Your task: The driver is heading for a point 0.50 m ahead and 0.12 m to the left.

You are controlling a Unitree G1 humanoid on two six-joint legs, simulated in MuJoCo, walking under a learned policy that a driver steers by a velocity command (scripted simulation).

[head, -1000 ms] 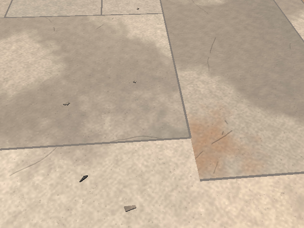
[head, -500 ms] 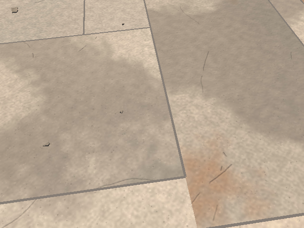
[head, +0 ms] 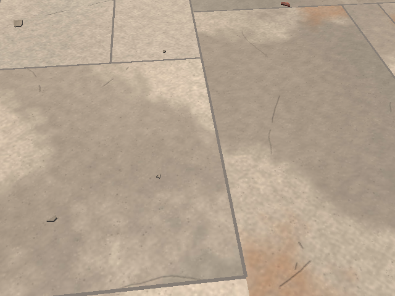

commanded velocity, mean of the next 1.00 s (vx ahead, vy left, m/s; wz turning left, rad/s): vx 0.03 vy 0.00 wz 0.00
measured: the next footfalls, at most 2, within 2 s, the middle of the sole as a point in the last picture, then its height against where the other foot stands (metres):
right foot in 1.58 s outside the picture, level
left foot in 2.00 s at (172, 283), level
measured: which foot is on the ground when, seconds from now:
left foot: down 0.00-1.00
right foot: down 0.00-1.00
